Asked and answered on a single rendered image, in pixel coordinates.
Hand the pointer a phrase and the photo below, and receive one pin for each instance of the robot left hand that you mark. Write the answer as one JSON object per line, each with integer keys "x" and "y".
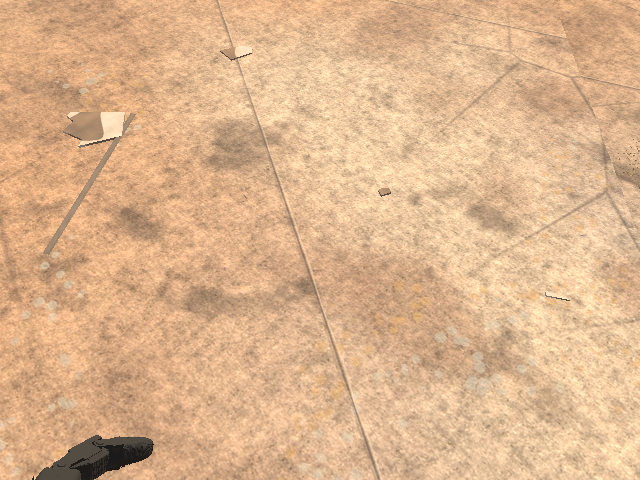
{"x": 95, "y": 456}

